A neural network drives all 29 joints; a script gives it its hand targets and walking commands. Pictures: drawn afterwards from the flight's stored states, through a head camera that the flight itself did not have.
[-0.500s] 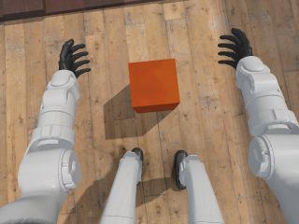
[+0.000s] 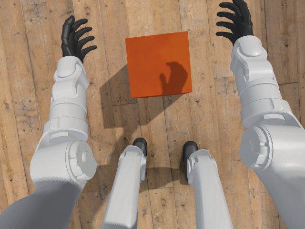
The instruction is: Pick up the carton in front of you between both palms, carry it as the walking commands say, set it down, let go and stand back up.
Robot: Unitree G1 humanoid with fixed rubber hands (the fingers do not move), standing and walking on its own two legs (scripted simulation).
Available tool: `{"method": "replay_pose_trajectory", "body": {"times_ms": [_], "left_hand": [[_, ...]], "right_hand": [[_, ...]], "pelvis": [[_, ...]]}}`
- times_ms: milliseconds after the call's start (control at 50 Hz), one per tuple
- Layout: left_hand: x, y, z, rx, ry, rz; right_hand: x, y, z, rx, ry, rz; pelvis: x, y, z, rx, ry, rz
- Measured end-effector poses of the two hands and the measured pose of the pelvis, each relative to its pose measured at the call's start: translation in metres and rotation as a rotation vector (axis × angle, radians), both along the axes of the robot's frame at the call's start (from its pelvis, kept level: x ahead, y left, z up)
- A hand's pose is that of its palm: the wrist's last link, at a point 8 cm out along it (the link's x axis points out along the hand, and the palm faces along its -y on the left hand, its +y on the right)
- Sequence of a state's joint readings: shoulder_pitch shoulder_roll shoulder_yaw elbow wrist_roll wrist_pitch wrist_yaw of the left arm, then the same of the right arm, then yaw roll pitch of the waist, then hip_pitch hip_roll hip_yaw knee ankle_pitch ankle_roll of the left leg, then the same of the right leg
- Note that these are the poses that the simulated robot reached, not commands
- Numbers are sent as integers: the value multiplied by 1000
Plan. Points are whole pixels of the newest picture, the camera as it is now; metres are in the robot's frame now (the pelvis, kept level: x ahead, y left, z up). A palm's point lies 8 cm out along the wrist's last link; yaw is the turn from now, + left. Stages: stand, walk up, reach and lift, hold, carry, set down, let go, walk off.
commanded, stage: reach and lift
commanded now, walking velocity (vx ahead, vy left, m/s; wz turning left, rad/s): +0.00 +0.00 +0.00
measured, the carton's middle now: (159, 70) +0.50 +0.04 -0.48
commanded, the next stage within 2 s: none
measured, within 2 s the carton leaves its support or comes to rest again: leaves its support in 1.52 s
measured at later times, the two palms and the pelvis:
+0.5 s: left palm (106, 72) +0.48 +0.22 -0.36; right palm (213, 61) +0.52 -0.14 -0.37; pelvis -0.06 +0.00 -0.20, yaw +1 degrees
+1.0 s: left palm (112, 70) +0.49 +0.21 -0.40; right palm (206, 62) +0.53 -0.13 -0.41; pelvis -0.05 +0.00 -0.23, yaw +0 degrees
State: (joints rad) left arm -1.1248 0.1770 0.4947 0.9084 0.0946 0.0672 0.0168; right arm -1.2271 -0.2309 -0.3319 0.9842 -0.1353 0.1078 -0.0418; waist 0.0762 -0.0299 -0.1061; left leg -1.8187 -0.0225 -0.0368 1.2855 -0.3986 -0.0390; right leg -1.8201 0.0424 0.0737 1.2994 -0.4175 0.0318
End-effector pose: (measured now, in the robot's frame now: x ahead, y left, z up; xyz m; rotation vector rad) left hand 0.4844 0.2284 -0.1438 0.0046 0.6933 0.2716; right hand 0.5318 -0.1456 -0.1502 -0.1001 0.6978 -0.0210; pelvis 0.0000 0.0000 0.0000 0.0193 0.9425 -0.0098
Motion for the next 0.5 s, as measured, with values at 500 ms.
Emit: {"method": "replay_pose_trajectory", "body": {"times_ms": [500], "left_hand": [[-6,-6,-221,-15,36,-13]], "right_hand": [[-9,1,-215,-9,24,-7]], "pelvis": [[-61,-3,-203,1,-216,15]]}}
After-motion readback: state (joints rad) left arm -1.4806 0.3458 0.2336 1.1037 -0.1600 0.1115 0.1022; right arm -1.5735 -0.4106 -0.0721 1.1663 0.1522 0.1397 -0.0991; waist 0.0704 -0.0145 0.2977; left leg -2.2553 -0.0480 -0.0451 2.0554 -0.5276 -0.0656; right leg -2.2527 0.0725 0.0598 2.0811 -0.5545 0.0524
